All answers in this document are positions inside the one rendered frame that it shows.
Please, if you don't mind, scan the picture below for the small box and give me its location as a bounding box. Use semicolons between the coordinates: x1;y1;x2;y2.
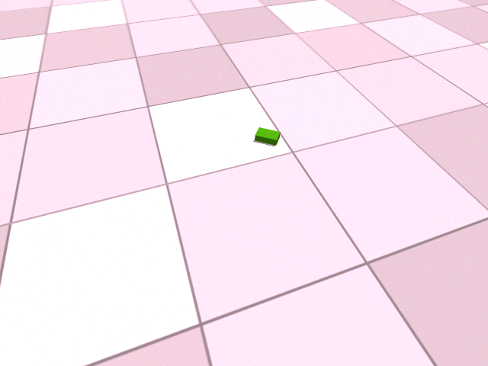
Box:
255;127;280;145

